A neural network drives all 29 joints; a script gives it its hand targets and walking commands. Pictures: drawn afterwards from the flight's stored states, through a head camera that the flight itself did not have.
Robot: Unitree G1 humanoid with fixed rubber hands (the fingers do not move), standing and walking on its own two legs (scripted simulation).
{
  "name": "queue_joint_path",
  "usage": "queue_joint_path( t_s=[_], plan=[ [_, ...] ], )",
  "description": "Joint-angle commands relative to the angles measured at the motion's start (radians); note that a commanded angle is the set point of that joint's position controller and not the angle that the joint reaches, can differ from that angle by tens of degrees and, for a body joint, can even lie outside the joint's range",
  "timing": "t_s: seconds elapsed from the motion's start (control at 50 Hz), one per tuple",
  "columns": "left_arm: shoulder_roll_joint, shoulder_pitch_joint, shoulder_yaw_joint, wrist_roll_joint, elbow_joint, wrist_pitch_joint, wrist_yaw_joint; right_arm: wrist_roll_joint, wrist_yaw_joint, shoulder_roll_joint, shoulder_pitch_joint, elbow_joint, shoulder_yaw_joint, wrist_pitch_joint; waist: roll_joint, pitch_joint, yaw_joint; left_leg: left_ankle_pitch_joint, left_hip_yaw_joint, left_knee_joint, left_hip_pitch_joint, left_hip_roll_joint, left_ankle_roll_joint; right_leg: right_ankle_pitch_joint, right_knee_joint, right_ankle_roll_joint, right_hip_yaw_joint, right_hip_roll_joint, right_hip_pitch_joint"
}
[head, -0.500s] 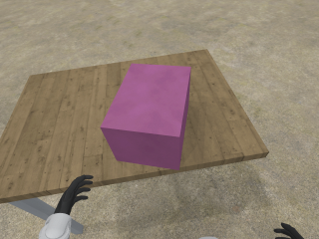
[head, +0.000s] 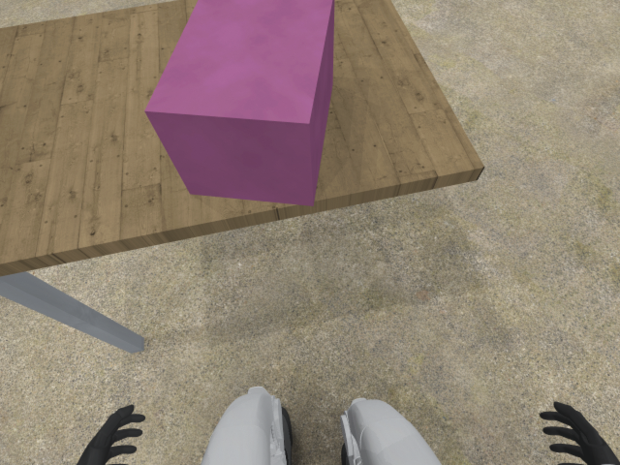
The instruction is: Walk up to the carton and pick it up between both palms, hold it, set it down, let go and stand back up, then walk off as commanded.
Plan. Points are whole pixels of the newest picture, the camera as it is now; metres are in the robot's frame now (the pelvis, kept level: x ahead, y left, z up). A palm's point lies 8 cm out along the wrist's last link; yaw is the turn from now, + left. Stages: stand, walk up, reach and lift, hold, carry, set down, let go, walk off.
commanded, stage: walk off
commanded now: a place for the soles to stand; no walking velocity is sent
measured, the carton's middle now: (259, 94) +0.61 +0.05 +0.05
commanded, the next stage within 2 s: none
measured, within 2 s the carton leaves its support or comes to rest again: neither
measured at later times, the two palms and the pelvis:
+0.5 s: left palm out of the picture +0.06 +0.31 -0.09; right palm out of the picture -0.03 -0.32 -0.08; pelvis -0.08 +0.02 +0.01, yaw +2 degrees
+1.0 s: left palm out of the picture -0.03 +0.33 -0.12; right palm out of the picture -0.16 -0.29 -0.05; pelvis -0.19 +0.04 +0.01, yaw -2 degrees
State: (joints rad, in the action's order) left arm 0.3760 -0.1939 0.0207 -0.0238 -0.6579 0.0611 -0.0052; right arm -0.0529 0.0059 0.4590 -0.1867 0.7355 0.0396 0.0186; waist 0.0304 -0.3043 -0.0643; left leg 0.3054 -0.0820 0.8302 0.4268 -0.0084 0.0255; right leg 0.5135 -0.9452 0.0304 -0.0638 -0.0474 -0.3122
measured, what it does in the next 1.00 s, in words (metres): walks backwards: left foot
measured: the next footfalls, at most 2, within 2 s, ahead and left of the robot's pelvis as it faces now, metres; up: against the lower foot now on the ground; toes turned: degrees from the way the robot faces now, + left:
left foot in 0.56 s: -0.02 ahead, +0.14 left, +0.00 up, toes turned -7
right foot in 1.18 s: -0.19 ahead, -0.13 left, +0.00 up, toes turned +6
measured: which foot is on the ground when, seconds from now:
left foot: down 0.00-0.02, up 0.04-0.54, down 0.56-1.00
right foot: down 0.00-0.56, up 0.58-1.00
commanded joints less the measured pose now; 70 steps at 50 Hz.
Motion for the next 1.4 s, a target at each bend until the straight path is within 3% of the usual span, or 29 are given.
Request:
queue_joint_path(
  t_s=[0.0,0.02,0.04,0.08,0.12,0.18,0.24,0.4,0.46,0.5,0.52,0.54,0.56,0.58,0.64,0.66,0.72,0.88,1.02,1.1,1.12,1.14,1.16,1.18,1.2,1.22,1.24,1.28,1.38],
  plan=[
    [0.329,-0.066,0.129,-0.036,0.038,-0.04,-0.008,0.077,0.031,0.153,-0.039,-0.043,0.066,0.032,0.279,0.28,0.108,0.318,0.184,0.316,0.266,-0.117,-0.002,-0.324,0.565,0.076,-0.532,0.311,0.117],
    [0.372,-0.015,0.144,-0.034,0.038,-0.026,-0.017,0.077,0.049,0.198,0.01,-0.033,0.08,0.033,0.215,0.264,0.136,0.333,0.336,0.389,0.162,-0.148,-0.019,-0.25,0.664,0.093,-0.62,0.371,-0.059],
    [0.357,0.041,0.137,-0.028,0.05,-0.027,-0.027,0.073,0.051,0.223,0.012,-0.022,0.089,0.035,0.148,0.194,0.119,0.269,0.381,0.433,0.151,-0.159,-0.023,-0.154,0.698,0.029,-0.608,0.346,-0.118],
    [0.297,0.11,0.126,-0.021,0.064,-0.032,-0.038,0.064,0.049,0.223,-0.048,0.029,0.089,0.037,0.107,0.175,0.08,0.172,0.375,0.449,0.211,-0.156,-0.029,-0.161,0.634,-0.037,-0.483,0.284,-0.039],
    [0.267,0.093,0.13,-0.015,0.064,-0.035,-0.034,0.064,0.05,0.225,-0.104,0.056,0.09,0.036,0.119,0.215,0.081,0.163,0.348,0.468,0.227,-0.155,-0.039,-0.282,0.577,-0.047,-0.416,0.255,0.095],
    [0.242,0.025,0.13,-0.008,0.053,-0.041,-0.033,0.055,0.048,0.21,-0.122,0.068,0.088,0.03,0.091,0.309,0.099,0.173,0.335,0.444,0.243,-0.14,-0.048,-0.498,0.506,-0.03,-0.369,0.249,0.298],
    [0.226,-0.016,0.129,-0.004,0.046,-0.043,-0.033,0.052,0.05,0.19,-0.124,0.071,0.083,0.022,0.094,0.36,0.116,0.201,0.309,0.397,0.231,-0.116,-0.048,-0.641,0.461,0.035,-0.349,0.259,0.379],
    [0.242,0.049,0.127,-0.006,0.064,-0.023,-0.019,0.053,0.041,0.192,-0.19,0.081,0.08,0.008,0.146,0.378,0.099,0.252,0.218,0.307,0.053,-0.052,-0.024,-0.537,0.46,0.23,-0.321,0.319,0.178],
    [0.252,0.064,0.12,-0.008,0.068,-0.017,-0.012,0.056,0.032,0.186,-0.232,0.09,0.078,-0.004,0.166,0.399,0.074,0.247,0.197,0.113,-0.042,-0.009,0.004,-0.572,0.412,0.227,-0.307,0.317,0.1],
    [0.254,0.118,0.111,0.001,0.06,-0.007,-0.006,0.066,0.03,0.174,-0.312,0.123,0.081,-0.018,0.149,0.42,-0.003,0.098,0.197,-0.219,-0.233,0.031,0.036,-0.595,0.261,0.146,-0.194,0.237,-0.039],
    [0.221,0.087,0.101,0.004,0.047,0.001,-0.01,0.084,0.028,0.198,-0.291,0.112,0.087,-0.026,0.03,0.379,-0.011,0.035,0.312,-0.387,-0.269,0.073,0.054,-0.374,0.102,0.087,-0.12,0.124,-0.155],
    [0.174,0.034,0.1,0.013,0.033,0.002,-0.015,0.103,0.033,0.286,-0.208,0.072,0.098,-0.03,-0.19,0.333,0.04,-0.217,0.683,-0.426,-0.251,0.29,0.116,0.076,-0.101,0.0,-0.064,-0.082,-0.33],
    [0.237,0.101,0.115,0.002,0.06,0.014,-0.024,0.09,0.029,0.347,-0.183,0.051,0.108,-0.024,-0.167,0.315,0.003,-0.068,0.896,-0.515,-0.095,0.364,0.196,0.134,-0.293,-0.013,-0.183,-0.148,-0.278],
    [0.267,0.114,0.119,-0.009,0.052,0.013,-0.026,0.092,0.037,0.339,-0.128,0.022,0.107,-0.03,-0.116,0.252,0.018,0.055,0.923,-0.56,0.009,0.349,0.176,0.094,-0.383,-0.001,-0.247,-0.15,-0.254],
    [0.279,-0.004,0.12,0.004,-0.028,0.006,-0.024,0.098,0.051,0.255,-0.014,0.0,0.084,-0.039,-0.116,0.222,0.063,-0.027,0.659,-0.44,-0.11,0.25,0.109,-0.025,-0.474,-0.012,-0.258,-0.109,-0.352],
    [0.278,-0.028,0.122,0.006,-0.033,0.005,-0.022,0.098,0.051,0.243,-0.035,-0.004,0.083,-0.039,-0.133,0.252,0.057,-0.092,0.64,-0.414,-0.18,0.248,0.121,-0.02,-0.504,-0.016,-0.254,-0.118,-0.376],
    [0.28,0.01,0.122,0.003,-0.024,0.006,-0.02,0.085,0.054,0.228,-0.096,0.005,0.091,-0.046,-0.091,0.282,0.026,-0.141,0.666,-0.386,-0.285,0.263,0.141,-0.017,-0.526,-0.016,-0.267,-0.111,-0.412],
    [0.283,-0.02,0.12,-0.003,-0.033,0.021,-0.006,0.076,0.056,0.232,-0.05,-0.015,0.101,-0.044,-0.097,0.249,0.031,0.226,0.68,-0.463,-0.173,0.262,0.18,-0.074,-0.539,-0.024,-0.244,-0.096,-0.364],
    [0.281,-0.071,0.132,-0.006,-0.022,0.024,0.006,0.095,0.057,0.263,0.036,-0.044,0.104,-0.026,-0.193,0.216,0.069,0.344,0.653,-0.461,0.034,0.294,0.209,-0.045,-0.372,-0.029,-0.154,-0.019,-0.186],
    [0.271,-0.144,0.142,-0.007,-0.034,0.016,0.022,0.109,0.051,0.293,0.11,-0.057,0.112,-0.004,-0.312,0.244,0.121,0.363,0.528,-0.448,0.271,0.265,0.149,0.029,-0.047,0.017,-0.084,0.065,0.154],
    [0.263,-0.218,0.146,-0.007,-0.056,0.012,0.026,0.114,0.05,0.296,0.136,-0.06,0.112,0.006,-0.305,0.262,0.162,0.374,0.472,-0.381,0.374,0.229,0.112,0.044,0.105,0.043,-0.107,0.095,0.296],
    [0.266,-0.275,0.151,-0.015,-0.077,0.005,0.028,0.116,0.057,0.264,0.133,-0.046,0.106,0.011,-0.209,0.252,0.199,0.398,0.438,-0.191,0.504,0.117,0.075,0.095,0.2,0.055,-0.207,0.105,0.374],
    [0.275,-0.27,0.147,-0.025,-0.074,0.005,0.025,0.102,0.066,0.199,0.084,-0.02,0.093,0.018,-0.022,0.223,0.191,0.368,0.323,0.129,0.531,-0.052,0.036,0.241,0.295,0.058,-0.341,0.133,0.236],
    [0.346,-0.142,0.152,-0.041,-0.022,0.002,0.011,0.073,0.065,0.155,0.049,-0.025,0.084,0.027,0.309,0.15,0.155,0.358,0.257,0.47,0.425,-0.23,-0.018,0.444,0.678,0.082,-0.66,0.321,-0.154],
    [0.404,0.005,0.166,-0.037,0.003,0.014,-0.003,0.077,0.068,0.217,0.087,-0.019,0.102,0.023,0.202,0.093,0.126,0.278,0.399,0.523,0.317,-0.221,-0.029,0.604,0.845,0.064,-0.848,0.384,-0.389],
    [0.371,0.12,0.147,-0.027,0.033,0.005,-0.016,0.076,0.062,0.242,0.061,-0.005,0.108,0.021,0.132,0.017,0.074,0.184,0.397,0.591,0.285,-0.21,-0.032,0.578,0.836,-0.02,-0.746,0.325,-0.462],
    [0.325,0.199,0.135,-0.023,0.041,-0.004,-0.02,0.071,0.056,0.235,-0.005,0.03,0.104,0.025,0.138,-0.003,0.03,0.136,0.366,0.641,0.267,-0.213,-0.029,0.488,0.787,-0.049,-0.628,0.281,-0.453],
    [0.297,0.226,0.143,-0.026,0.057,-0.011,-0.016,0.07,0.044,0.243,-0.128,0.073,0.099,0.029,0.191,0.049,0.008,0.121,0.316,0.691,0.229,-0.197,-0.027,0.406,0.701,-0.031,-0.521,0.254,-0.354],
    [0.255,0.041,0.134,-0.022,0.018,-0.045,-0.01,0.062,0.018,0.213,-0.176,0.095,0.088,0.003,0.16,0.337,0.085,0.181,0.271,0.423,0.219,-0.115,-0.036,0.307,0.584,0.052,-0.454,0.23,0.144]
  ],
)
